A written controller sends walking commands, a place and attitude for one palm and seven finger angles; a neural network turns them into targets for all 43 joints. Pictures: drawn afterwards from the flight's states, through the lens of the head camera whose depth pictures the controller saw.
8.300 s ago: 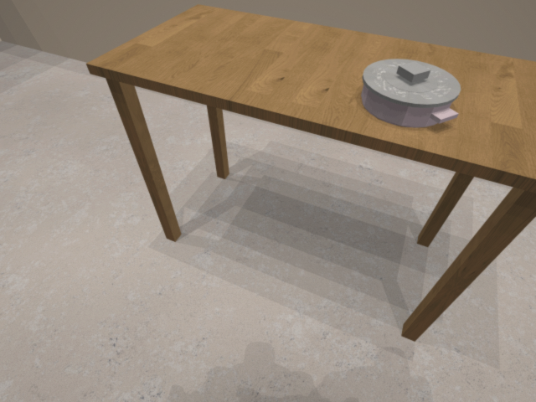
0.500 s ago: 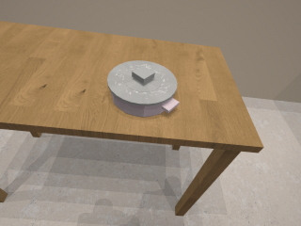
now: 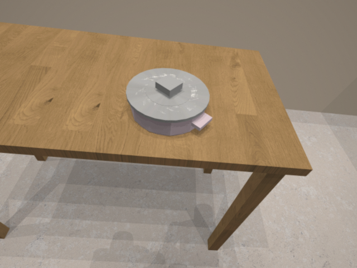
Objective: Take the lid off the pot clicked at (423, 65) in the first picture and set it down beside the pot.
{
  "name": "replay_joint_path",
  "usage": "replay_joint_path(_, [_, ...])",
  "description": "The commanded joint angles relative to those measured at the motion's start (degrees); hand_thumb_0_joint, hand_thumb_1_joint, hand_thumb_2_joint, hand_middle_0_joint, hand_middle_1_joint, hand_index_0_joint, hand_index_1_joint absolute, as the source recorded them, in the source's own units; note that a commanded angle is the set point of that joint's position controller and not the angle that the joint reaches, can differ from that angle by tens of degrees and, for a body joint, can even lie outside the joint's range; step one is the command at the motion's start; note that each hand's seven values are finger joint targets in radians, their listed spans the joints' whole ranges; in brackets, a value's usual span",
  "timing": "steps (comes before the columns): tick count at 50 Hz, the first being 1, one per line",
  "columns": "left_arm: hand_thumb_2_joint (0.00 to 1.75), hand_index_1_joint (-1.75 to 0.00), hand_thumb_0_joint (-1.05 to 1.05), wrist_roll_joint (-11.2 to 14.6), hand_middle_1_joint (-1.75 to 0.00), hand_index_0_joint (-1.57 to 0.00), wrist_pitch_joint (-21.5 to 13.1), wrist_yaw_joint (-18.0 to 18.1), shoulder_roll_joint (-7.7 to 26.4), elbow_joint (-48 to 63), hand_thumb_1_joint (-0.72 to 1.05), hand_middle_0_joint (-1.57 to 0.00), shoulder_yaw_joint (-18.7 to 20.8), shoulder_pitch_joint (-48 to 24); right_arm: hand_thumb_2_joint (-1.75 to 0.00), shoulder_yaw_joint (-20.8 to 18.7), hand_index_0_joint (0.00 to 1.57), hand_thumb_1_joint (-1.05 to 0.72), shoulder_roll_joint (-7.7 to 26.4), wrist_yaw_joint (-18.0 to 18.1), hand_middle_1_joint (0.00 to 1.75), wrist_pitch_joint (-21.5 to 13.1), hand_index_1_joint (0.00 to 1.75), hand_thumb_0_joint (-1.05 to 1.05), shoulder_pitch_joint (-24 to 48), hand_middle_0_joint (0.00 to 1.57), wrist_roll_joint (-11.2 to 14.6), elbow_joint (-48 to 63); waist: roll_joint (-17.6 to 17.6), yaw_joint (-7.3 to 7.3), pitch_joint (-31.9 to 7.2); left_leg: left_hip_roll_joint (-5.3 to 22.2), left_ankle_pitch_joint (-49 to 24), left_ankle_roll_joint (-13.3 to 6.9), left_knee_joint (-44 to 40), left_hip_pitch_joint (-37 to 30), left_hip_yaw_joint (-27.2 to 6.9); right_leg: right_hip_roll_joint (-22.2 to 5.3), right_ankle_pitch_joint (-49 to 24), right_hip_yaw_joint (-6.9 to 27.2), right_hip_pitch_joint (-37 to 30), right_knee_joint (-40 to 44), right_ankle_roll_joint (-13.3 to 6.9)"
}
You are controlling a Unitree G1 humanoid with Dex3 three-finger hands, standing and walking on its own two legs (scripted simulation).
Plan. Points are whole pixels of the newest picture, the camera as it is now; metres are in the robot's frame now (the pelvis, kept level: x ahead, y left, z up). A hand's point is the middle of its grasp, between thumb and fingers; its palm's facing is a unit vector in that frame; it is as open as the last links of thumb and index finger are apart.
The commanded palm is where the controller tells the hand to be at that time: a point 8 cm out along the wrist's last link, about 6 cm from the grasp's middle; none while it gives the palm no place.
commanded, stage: lift the closed hand beside the body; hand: left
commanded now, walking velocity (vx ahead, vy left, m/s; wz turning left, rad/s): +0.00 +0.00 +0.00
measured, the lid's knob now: (169, 85) +0.50 +0.07 +0.15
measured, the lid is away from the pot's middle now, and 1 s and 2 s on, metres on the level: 0.00 0.00 0.00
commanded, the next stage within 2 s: raise the hand higher, near the body in 0.60 s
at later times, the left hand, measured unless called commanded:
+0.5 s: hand (55, 266) +0.12 +0.22 +0.05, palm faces +0.30 -0.92 -0.27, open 3.5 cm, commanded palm +0.06 +0.26 +0.09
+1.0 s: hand (45, 228) +0.15 +0.21 +0.15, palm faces +0.36 -0.81 -0.45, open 3.1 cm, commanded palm +0.08 +0.25 +0.18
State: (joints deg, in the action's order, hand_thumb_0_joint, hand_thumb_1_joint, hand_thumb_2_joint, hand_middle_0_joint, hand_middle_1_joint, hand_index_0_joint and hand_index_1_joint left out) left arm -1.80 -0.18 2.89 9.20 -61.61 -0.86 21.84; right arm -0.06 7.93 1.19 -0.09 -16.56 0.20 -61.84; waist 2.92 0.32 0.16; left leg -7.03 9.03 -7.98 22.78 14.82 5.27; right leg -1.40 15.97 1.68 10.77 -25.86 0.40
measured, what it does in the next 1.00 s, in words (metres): stands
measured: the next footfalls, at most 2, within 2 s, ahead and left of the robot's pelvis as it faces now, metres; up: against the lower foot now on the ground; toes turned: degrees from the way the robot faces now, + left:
none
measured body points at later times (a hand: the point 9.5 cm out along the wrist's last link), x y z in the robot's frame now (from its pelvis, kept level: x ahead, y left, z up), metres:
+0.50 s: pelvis -0.02 +0.00 -0.01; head -0.04 +0.02 +0.44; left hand +0.09 +0.26 +0.07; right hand +0.24 -0.20 -0.01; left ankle +0.04 +0.01 -0.74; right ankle -0.01 -0.15 -0.74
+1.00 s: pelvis +0.00 -0.03 +0.00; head -0.01 -0.03 +0.45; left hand +0.12 +0.25 +0.17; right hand +0.20 -0.23 -0.07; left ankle +0.04 +0.00 -0.74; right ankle -0.01 -0.16 -0.74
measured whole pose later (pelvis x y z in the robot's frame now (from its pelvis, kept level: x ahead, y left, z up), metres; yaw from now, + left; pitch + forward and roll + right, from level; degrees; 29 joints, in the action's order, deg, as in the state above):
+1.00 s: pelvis +0.00 -0.03 +0.00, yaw +2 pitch -2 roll -2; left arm 2.5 -4.9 6.3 22.0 37.2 16.8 42.3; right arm 2.5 12.7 1.3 -7.6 -13.5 0.9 -33.2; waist -1.9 3.7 -0.5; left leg -4.5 13.6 -5.4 30.6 15.2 3.6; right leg 1.8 17.4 -0.2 8.8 -28.6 0.0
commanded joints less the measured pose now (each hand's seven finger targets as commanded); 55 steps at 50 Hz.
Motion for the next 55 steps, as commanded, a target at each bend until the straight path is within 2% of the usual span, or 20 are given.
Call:
replay_joint_path(1, [0.90,-0.40,0.00,4.92,-0.40,-0.29,-8.36,7.74,12.09,72.83,0.90,-0.29,-5.40,-16.08,-0.90,-0.31,0.20,-0.90,11.42,1.09,0.30,-16.26,0.30,0.00,2.67,0.20,5.98,23.45,-18.28,-1.85,-14.26,11.26,11.72,19.01,-6.83,-12.81,-13.55,1.78,3.58,-0.22,8.46,-4.25,-5.37])
replay_joint_path(3, [0.90,-0.49,0.00,4.16,-0.49,-0.38,-0.92,9.97,1.06,67.05,0.90,-0.38,-8.21,3.86,-0.90,-0.79,0.20,-0.90,10.45,0.82,0.30,-18.16,0.30,0.00,0.89,0.20,5.57,21.24,-16.25,-0.47,-10.68,11.69,15.11,19.11,-10.33,-9.16,-17.69,1.06,2.07,-0.82,6.92,-5.17,-4.38])
replay_joint_path(4, [0.90,-0.54,0.00,4.07,-0.54,-0.42,-0.53,10.17,2.07,71.78,0.90,-0.42,-5.89,8.32,-0.90,-0.76,0.20,-0.90,10.15,0.58,0.30,-18.29,0.30,0.00,2.69,0.20,4.48,22.27,-13.72,0.78,-7.92,11.26,12.34,17.19,-9.96,-10.52,-19.16,1.41,-0.77,-1.50,7.18,-6.23,-3.28])
replay_joint_path(6, [0.90,-0.64,0.00,2.18,-0.64,-0.51,0.04,8.41,-4.30,61.04,0.90,-0.51,-9.40,15.83,-0.90,-1.02,0.20,-0.90,10.65,-0.50,0.30,-17.56,0.30,0.00,7.81,0.20,2.68,24.60,1.36,0.89,0.64,10.64,9.57,12.93,-7.04,-6.89,-16.70,1.74,-0.32,-3.19,8.79,-2.80,-2.82])
replay_joint_path(9, [0.90,-0.78,0.00,2.24,-0.78,-0.64,-0.87,4.49,3.20,60.80,0.90,-0.64,2.01,28.35,-0.90,-4.45,0.20,-0.90,12.38,-1.67,0.30,-13.03,0.30,0.00,11.12,0.20,1.71,30.18,15.25,2.87,1.86,11.09,2.98,10.39,-1.40,0.41,-12.05,1.34,-0.41,-4.34,6.69,1.35,-2.11])
replay_joint_path(10, [0.90,-0.83,0.00,2.62,-0.83,-0.68,-1.20,3.86,5.07,56.26,0.90,-0.68,7.25,37.38,-0.90,-5.41,0.20,-0.90,11.82,-2.03,0.30,-11.62,0.30,0.00,12.12,0.20,1.80,30.88,13.74,4.61,1.71,11.02,-1.97,11.02,-0.48,0.97,-9.73,1.17,-1.62,-4.97,5.09,1.53,-2.39])
replay_joint_path(12, [0.90,-0.92,0.00,3.51,-0.92,-0.77,-3.41,1.25,7.09,66.43,0.90,-0.77,7.77,33.81,-0.90,-5.19,0.20,-0.90,12.61,-2.93,0.30,-10.11,0.30,0.00,12.98,0.20,1.89,36.17,10.96,4.56,0.54,11.26,0.71,12.35,-1.35,2.57,-10.34,1.52,-1.01,-5.48,5.27,-0.90,-1.96])
replay_joint_path(14, [0.90,-1.02,0.00,3.28,-1.02,-0.86,-6.90,0.55,11.20,85.26,0.90,-0.86,8.95,21.29,-0.90,-4.19,0.20,-0.90,12.59,-2.46,0.30,-10.11,0.30,0.00,14.87,0.20,1.89,41.32,-0.71,3.32,-1.53,13.03,13.81,12.11,-4.33,0.61,-13.95,2.01,-0.29,-4.24,5.78,-3.03,-1.16])
replay_joint_path(15, [0.90,-1.07,0.00,2.95,-1.07,-0.90,-7.87,1.36,14.79,92.04,0.90,-0.90,12.12,16.73,-0.90,-3.31,0.20,-0.90,12.54,-2.16,0.30,-10.16,0.30,0.00,15.30,0.20,1.51,42.12,-10.82,3.20,-2.56,13.52,19.87,12.14,-5.75,0.71,-15.13,2.40,-0.59,-3.88,4.41,-4.62,-1.10])
replay_joint_path(17, [0.90,-1.16,0.00,2.80,-1.16,-0.99,-8.16,2.14,12.41,97.75,0.90,-0.99,9.50,11.41,-0.90,-1.69,0.20,-0.90,11.28,-1.34,0.30,-10.68,0.30,0.00,14.36,0.20,1.20,42.44,-19.59,2.27,-0.74,14.85,30.20,12.12,-9.08,3.84,-20.38,3.05,-1.12,-3.01,2.68,-7.14,-1.14])
replay_joint_path(22, [0.90,-1.40,0.00,4.30,-1.40,-1.21,-6.85,2.80,9.08,95.49,0.90,-1.21,7.50,14.88,-0.90,-1.47,0.20,-0.90,11.68,-0.02,0.30,-9.66,0.30,0.00,11.81,0.20,0.75,42.06,-6.11,0.73,1.01,13.30,30.33,10.14,-5.63,0.31,-19.99,2.57,3.24,-2.97,9.71,-3.14,-1.26])
replay_joint_path(26, [0.90,-1.50,0.00,4.51,-1.50,-1.30,-6.92,2.89,12.57,100.51,0.90,-1.30,11.67,19.61,-0.90,-1.36,0.20,-0.90,11.83,0.30,0.30,-9.37,0.30,0.00,11.70,0.20,0.36,43.16,-3.26,1.92,-4.09,12.16,19.25,9.78,-2.50,-1.74,-16.24,2.24,0.74,-3.17,6.92,-1.87,-1.62])
replay_joint_path(29, [0.90,-1.50,0.00,4.09,-1.50,-1.30,-7.44,3.66,14.67,106.03,0.90,-1.30,13.57,12.78,-0.90,-0.68,0.20,-0.90,11.78,0.63,0.30,-9.70,0.30,0.00,13.06,0.20,0.27,42.76,-8.80,2.34,-1.78,13.49,25.48,10.64,-5.42,-0.15,-19.59,2.54,1.40,-2.40,6.05,-3.53,-1.49])
replay_joint_path(33, [0.90,-1.50,0.00,3.98,-1.50,-1.30,-7.59,4.58,16.16,109.25,0.90,-1.30,17.04,15.20,-0.90,0.19,0.20,-0.90,11.04,0.71,0.30,-10.86,0.30,0.00,13.70,0.20,0.41,41.65,-14.06,3.77,0.29,13.77,29.20,11.22,-7.48,3.09,-20.76,2.97,1.28,-2.21,3.04,-4.80,-2.07])
replay_joint_path(35, [0.90,-1.50,0.00,4.04,-1.50,-1.30,-7.54,4.76,18.38,109.61,0.90,-1.30,20.81,20.51,-0.90,0.07,0.20,-0.90,11.27,0.50,0.30,-11.33,0.30,0.00,14.21,0.20,0.34,41.30,-11.41,4.67,-2.32,13.02,23.77,11.01,-6.15,2.44,-18.78,3.41,0.11,-2.41,1.84,-4.11,-2.38])
replay_joint_path(39, [0.90,-1.50,0.00,4.82,-1.50,-1.30,-6.59,3.59,15.32,103.51,0.90,-1.30,19.23,22.05,-0.90,-0.77,0.20,-0.90,11.20,0.19,0.30,-10.20,0.30,0.00,13.14,0.20,0.31,40.16,-1.62,3.40,-0.93,13.20,12.62,11.05,-3.33,-1.24,-16.76,2.51,-1.09,-3.40,4.79,-1.59,-1.99])
replay_joint_path(46, [0.90,-1.50,0.00,4.58,-1.50,-1.30,-8.60,4.86,20.25,113.84,0.90,-1.30,23.96,19.34,-0.90,-0.27,0.20,-0.90,10.99,0.73,0.30,-11.60,0.30,0.00,14.15,0.20,0.69,40.79,-9.34,4.32,-5.37,12.82,11.66,11.13,-3.44,-3.31,-15.71,2.50,-1.65,-2.58,1.15,-1.42,-2.30])
replay_joint_path(49, [0.90,-1.50,0.00,4.75,-1.50,-1.30,-8.36,4.96,19.30,110.29,0.90,-1.30,23.87,19.62,-0.90,-0.76,0.20,-0.90,11.31,0.88,0.30,-11.58,0.30,0.00,13.22,0.20,0.69,39.17,-9.58,3.99,-1.82,13.13,11.97,10.92,-3.91,-4.14,-15.84,2.53,-1.11,-2.72,3.00,-0.16,-2.38])
replay_joint_path(52, [0.90,-1.50,0.00,5.59,-1.50,-1.30,-8.47,4.93,20.18,105.70,0.90,-1.30,26.36,19.10,-0.90,-1.34,0.20,-0.90,11.15,1.18,0.30,-10.59,0.30,0.00,13.45,0.20,1.08,38.62,-4.43,3.92,0.70,11.63,9.16,9.73,-2.28,-4.09,-11.90,2.40,-0.61,-2.81,3.29,3.32,-2.80])
replay_joint_path(55, [0.90,-1.50,0.00,5.61,-1.50,-1.30,-10.18,4.82,21.79,110.79,0.90,-1.30,27.41,16.45,-0.90,-1.20,0.20,-0.90,11.39,1.07,0.30,-11.01,0.30,0.00,13.95,0.20,0.71,38.97,-8.09,3.94,-1.67,10.59,5.03,9.06,-0.42,-6.97,-10.15,2.19,-1.57,-2.07,2.94,4.90,-2.96])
